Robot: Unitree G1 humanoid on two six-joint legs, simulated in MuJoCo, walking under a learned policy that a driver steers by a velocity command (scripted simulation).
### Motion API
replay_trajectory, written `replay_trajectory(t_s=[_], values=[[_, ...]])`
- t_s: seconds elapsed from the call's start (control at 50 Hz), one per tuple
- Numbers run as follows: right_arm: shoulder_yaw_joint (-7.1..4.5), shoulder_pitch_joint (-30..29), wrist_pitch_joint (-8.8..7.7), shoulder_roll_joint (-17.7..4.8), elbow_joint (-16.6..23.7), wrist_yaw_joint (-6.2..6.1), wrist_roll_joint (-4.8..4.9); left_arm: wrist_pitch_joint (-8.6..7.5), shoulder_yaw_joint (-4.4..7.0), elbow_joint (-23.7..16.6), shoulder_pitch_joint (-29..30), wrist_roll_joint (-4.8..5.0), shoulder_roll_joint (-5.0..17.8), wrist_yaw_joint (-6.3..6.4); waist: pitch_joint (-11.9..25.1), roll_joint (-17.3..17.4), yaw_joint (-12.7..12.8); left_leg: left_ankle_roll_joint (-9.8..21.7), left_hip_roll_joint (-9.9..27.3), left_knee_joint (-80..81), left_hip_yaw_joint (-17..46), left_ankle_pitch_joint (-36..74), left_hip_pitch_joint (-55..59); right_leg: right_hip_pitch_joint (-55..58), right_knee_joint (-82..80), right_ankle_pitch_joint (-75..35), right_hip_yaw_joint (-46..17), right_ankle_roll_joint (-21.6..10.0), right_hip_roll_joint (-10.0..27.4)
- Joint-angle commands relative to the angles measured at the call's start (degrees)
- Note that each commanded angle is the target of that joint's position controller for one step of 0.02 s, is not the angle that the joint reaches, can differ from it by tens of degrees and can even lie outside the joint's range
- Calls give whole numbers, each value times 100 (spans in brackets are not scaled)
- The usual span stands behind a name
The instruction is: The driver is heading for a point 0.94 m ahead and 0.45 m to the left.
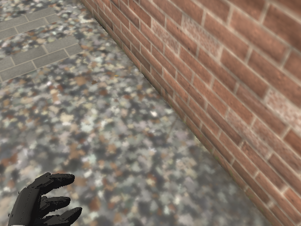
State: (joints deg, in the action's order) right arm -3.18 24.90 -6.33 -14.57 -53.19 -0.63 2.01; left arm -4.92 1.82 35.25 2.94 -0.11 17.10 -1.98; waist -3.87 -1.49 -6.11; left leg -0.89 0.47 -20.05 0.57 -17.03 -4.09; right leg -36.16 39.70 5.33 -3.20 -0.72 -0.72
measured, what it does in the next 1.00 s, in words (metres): walks ahead, turning left: right foot, then left foot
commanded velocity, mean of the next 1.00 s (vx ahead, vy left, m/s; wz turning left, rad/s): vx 0.10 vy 0.00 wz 0.76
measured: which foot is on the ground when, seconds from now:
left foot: down 0.00-0.08, up 0.10-0.46, down 0.48-0.94, up 0.96-1.00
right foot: up 0.00-0.06, down 0.08-0.48, up 0.50-0.92, down 0.94-1.00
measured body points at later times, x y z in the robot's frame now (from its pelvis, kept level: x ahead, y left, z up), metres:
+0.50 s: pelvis +0.16 +0.05 -0.02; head +0.18 +0.08 +0.43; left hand +0.19 +0.37 -0.13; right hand +0.43 -0.16 -0.09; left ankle +0.18 +0.16 -0.75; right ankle +0.22 -0.11 -0.73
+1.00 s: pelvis +0.19 +0.04 -0.01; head +0.23 +0.05 +0.44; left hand +0.08 +0.34 -0.10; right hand +0.54 +0.00 -0.08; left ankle +0.15 +0.15 -0.71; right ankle +0.29 -0.02 -0.74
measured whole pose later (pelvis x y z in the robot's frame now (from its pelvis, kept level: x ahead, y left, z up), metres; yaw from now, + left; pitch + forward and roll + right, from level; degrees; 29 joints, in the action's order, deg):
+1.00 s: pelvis +0.19 +0.04 -0.01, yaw +48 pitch +2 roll -1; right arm -5.2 6.7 3.8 -19.2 -30.8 -3.0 1.0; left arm -1.1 4.3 45.5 -6.6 -1.8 16.5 0.3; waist -2.3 3.1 1.0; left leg -0.7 -11.9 -45.3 16.7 -23.4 -27.0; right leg -17.5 28.2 11.8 -6.2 -1.0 -4.0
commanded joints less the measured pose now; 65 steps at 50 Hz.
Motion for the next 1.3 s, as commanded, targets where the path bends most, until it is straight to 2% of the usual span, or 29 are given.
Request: replay_trajectory(t_s=[0.02, 0.06, 0.08, 0.1, 0.12, 0.16, 0.22, 0.3, 0.44, 0.46, 0.48, 0.5, 0.52, 0.54, 0.58, 0.72, 0.84, 0.92, 0.94, 0.96, 0.98, 1.0, 1.04, 1.08, 1.14, 1.2, 1.26, 1.28, 1.3], values=[[-322, -1089, -162, -1373, 672, -94, 72, -95, 84, -82, -567, 8, 457, 34, 662, 596, 909, 856, 830, 105, 954, 3675, -661, 2190, -1335, -1299, 51, 134, -163], [-281, -954, -102, -1178, 721, -62, 92, -56, 196, 84, -1152, -156, 782, 177, 971, 523, 1219, 484, 435, -1159, 904, 3809, -758, 3106, -1579, -1720, 72, -95, -15], [-163, -918, -79, -809, 880, -38, 14, -34, 231, 118, -1708, -331, 1038, 262, 1536, 168, 1430, 224, 44, -2611, 812, 2125, -1592, 4259, -1123, -3367, -418, -394, 823], [51, 87, -50, -88, 847, 0, -43, 42, 150, -14, -1902, -652, 1191, 297, 2645, -1520, 1015, -43, -534, -4843, 746, -2458, -2890, 5553, -464, -6443, -1999, -1347, 2675], [-14, 607, 11, -615, 820, 25, 149, 148, 154, -90, -1930, -591, 1052, 223, 3480, -1825, 1001, -122, -450, -5868, 1132, -2584, -3116, 5722, -989, -5667, -2904, -1879, 3093], [-112, -265, 254, -965, 973, -57, 55, 243, 78, -60, -1411, -163, 567, 278, 2323, -550, 962, -293, 130, -5966, 474, -1700, -3970, 4774, -1378, -3533, -1807, -1617, 2494], [-71, -514, 540, -605, 1180, -88, -40, 238, 69, 172, -917, -94, 536, 421, 1222, -436, 501, -452, 517, -5461, 213, -1184, -3446, 2829, -2079, -2427, -873, -1328, 2053], [-93, -696, 681, -509, 1525, -53, -53, 213, 232, 241, -470, -96, 704, 492, 1313, -690, 305, -402, 541, -3956, 10, -27, -2634, 2182, -2335, -2141, 318, -1237, 1822], [-302, -1123, 921, -807, 1817, 201, -73, 316, 376, 492, -418, 230, 821, 386, 1193, -486, 279, 217, 162, -1458, -585, 997, -1279, 2340, -1599, -628, 1011, -554, 1912], [-393, -953, 962, -957, 1791, 164, -118, 333, 361, 602, -593, 243, 694, 328, 1077, -192, 233, 427, 61, -1137, -490, 1203, -943, 2156, -1041, -50, 1195, -281, 1679], [-545, -674, 954, -1441, 1753, 82, -155, 401, 319, 651, -865, 87, 478, 281, 720, 1078, 266, 795, 623, -532, 498, 3339, -391, 1245, 429, 1319, 1629, 165, 1093], [-600, -771, 882, -2040, 2038, 36, -256, 464, 272, 362, -918, -182, 387, 294, 620, 2462, 589, 1841, 1852, -291, 2784, 4479, 175, -550, 2272, 3377, 1283, 620, 258], [-623, -721, 740, -2064, 2133, 124, -363, 451, 299, 237, -591, -155, 569, 325, 1442, 1855, 235, 2353, 2121, 78, 3261, 3357, 219, -802, 3145, 3304, 132, 496, 33], [-604, -944, 613, -1972, 2182, 151, -344, 440, 360, 188, -444, 3, 713, 384, 1319, 1387, 331, 1996, 1752, 164, 2915, 2286, 48, -876, 3112, 2701, -104, 313, 124], [-476, -1581, 637, -1456, 2301, 22, -90, 435, 415, 372, -518, -48, 758, 518, 1057, 829, 633, 1296, 1237, 73, 2296, 1478, -473, -706, 2569, 1803, -242, 209, 269], [-482, -1625, 819, -1364, 2569, -265, -110, 365, 286, 360, -369, 10, 333, 390, 1381, 913, 616, 1174, 760, -141, 2507, 1456, -665, 150, 942, 1157, -407, 405, -312], [-521, -1591, 974, -1362, 2661, -281, -71, 317, 318, 488, -448, 41, 463, 268, 1225, 1136, 528, 1122, 610, -51, 3338, 1062, -706, 903, -31, 1330, -675, 344, -427], [-462, -1882, 1022, -1182, 2683, -251, 36, 274, 427, 793, -1193, -5, 589, 225, 1216, 1100, 882, 687, 115, -490, 3110, 1013, -985, 2246, -1672, 523, -402, 139, -165], [-376, -1652, 1035, -905, 2695, -244, 22, 297, 473, 846, -1248, -73, 797, 201, 1313, 520, 704, 484, -282, -1289, 2599, -32, -1332, 2825, -2037, 33, -950, -108, 631], [-338, -1565, 994, -801, 2855, -278, 14, 345, 540, 767, -905, -227, 1239, 226, 895, -1470, 407, 154, -1329, -2450, 1502, -1556, -2395, 2743, -2439, -916, -2549, -1043, 1710], [-440, -1469, 881, -1295, 2734, -276, -215, 288, 444, 522, -622, -342, 870, 245, 909, -1295, 438, -123, -1031, -3946, 1653, -1815, -2458, 2323, -2493, -1202, -3254, -1667, 2290], [-478, -1323, 860, -1430, 2510, -244, -217, 277, 353, 386, -326, -244, 631, 283, 882, -744, 335, -213, -918, -4560, 1652, -1485, -2365, 2211, -2296, -1160, -2708, -1616, 2081], [-256, -1261, 897, -805, 2284, -231, -324, 300, 107, 400, -166, -35, 142, 282, 766, -275, 257, -442, -549, -4262, 1398, -883, -2057, 2219, -2219, -411, -1959, -1069, 1288], [-89, -1666, 832, -443, 2412, -164, -314, 432, 155, 441, -407, 119, 420, 300, 424, -487, 428, -606, -322, -3113, 577, -762, -1931, 2259, -2215, -453, -1670, -895, 720], [-136, -2124, 731, -567, 2484, -222, -107, 536, 431, 469, -1232, 122, 1149, 323, 480, -905, 864, -553, -591, -1963, 318, -1181, -1823, 2950, -2031, -596, -2149, -1012, 711], [-201, -1886, 698, -690, 2294, -264, 0, 501, 471, 378, -1243, 207, 1128, 296, 662, -1109, 775, -393, -629, -1149, 509, -818, -1549, 3304, -2032, -721, -2769, -1020, 825], [-315, -1309, 714, -883, 1879, -152, -47, 514, 509, 290, -1065, 343, 1013, 328, 1091, -1030, 508, -150, -439, 220, 528, 577, -131, 2827, -1637, -1067, -2648, -621, 518], [-372, -1177, 762, -1039, 1815, -165, -91, 497, 463, 256, -1078, 342, 810, 340, 1214, -725, 499, 59, 87, 169, 733, 1225, 629, 2089, -1243, -506, -2328, -363, 271], [-414, -1365, 833, -1372, 1895, -199, -215, 480, 358, 195, -1317, 301, 406, 323, 1143, 937, 759, 660, 1240, -33, 1707, 3272, 1148, 823, -225, 1485, -1333, -26, -471]])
